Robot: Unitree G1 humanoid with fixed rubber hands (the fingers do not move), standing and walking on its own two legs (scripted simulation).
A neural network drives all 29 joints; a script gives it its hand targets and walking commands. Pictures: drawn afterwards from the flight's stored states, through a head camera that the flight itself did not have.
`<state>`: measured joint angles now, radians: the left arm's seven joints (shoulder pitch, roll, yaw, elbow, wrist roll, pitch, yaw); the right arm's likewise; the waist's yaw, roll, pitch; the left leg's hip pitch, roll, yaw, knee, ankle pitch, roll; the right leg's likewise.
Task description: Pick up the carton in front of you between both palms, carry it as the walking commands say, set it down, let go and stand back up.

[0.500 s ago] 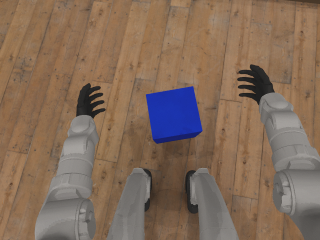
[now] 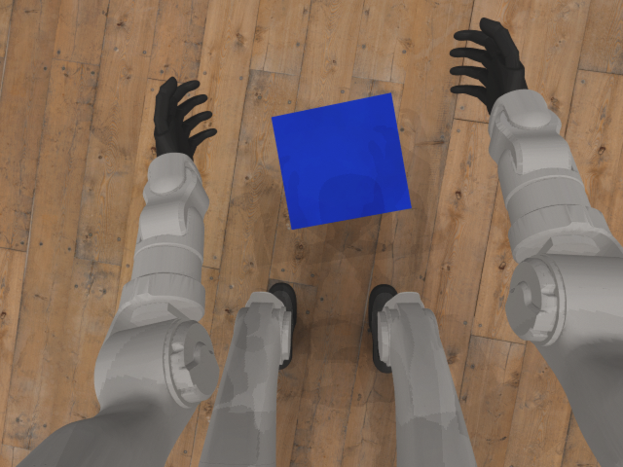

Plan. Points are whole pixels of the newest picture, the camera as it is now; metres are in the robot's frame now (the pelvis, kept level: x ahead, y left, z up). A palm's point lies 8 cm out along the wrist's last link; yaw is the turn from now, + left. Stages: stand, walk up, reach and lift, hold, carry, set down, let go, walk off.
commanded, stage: reach and lift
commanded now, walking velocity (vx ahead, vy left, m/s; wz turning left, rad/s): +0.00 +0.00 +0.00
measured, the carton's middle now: (340, 171) +0.47 -0.01 -0.47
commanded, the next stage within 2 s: none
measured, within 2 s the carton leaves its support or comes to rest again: leaves its support in 1.44 s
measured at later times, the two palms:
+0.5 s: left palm (232, 179) +0.45 +0.18 -0.36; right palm (445, 144) +0.49 -0.19 -0.36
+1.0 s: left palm (238, 175) +0.46 +0.18 -0.40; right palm (426, 147) +0.49 -0.17 -0.40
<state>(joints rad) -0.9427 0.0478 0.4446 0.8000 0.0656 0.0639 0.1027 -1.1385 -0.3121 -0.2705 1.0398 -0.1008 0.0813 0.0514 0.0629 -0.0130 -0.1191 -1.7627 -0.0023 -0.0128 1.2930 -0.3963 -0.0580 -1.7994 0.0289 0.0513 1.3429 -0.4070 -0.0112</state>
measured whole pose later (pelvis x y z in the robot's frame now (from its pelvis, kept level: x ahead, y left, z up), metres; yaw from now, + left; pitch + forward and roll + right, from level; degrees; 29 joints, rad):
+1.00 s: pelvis -0.05 +0.01 -0.22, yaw +2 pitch +39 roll +4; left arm -1.30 0.21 0.15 1.10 -0.26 -0.01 0.18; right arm -1.42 -0.45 0.05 1.21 0.21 0.01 -0.04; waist 0.04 0.05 0.27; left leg -2.28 -0.07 -0.02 2.13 -0.54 -0.09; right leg -2.30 0.01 0.06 2.18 -0.56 0.00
